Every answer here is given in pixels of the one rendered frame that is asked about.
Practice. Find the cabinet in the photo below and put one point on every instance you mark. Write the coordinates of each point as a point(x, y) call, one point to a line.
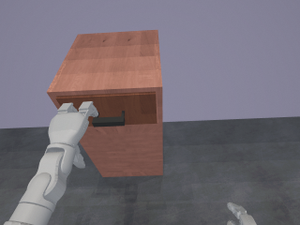
point(115, 63)

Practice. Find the left robot hand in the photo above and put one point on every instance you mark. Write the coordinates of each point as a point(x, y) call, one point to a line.
point(69, 126)

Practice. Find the handle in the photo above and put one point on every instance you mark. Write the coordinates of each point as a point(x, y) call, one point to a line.
point(114, 121)

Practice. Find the robot left forearm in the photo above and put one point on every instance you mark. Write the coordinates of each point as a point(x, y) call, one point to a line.
point(46, 187)

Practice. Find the drawer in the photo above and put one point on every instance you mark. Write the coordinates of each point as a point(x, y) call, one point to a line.
point(140, 107)

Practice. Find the right robot hand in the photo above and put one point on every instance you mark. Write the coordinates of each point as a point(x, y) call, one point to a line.
point(241, 214)

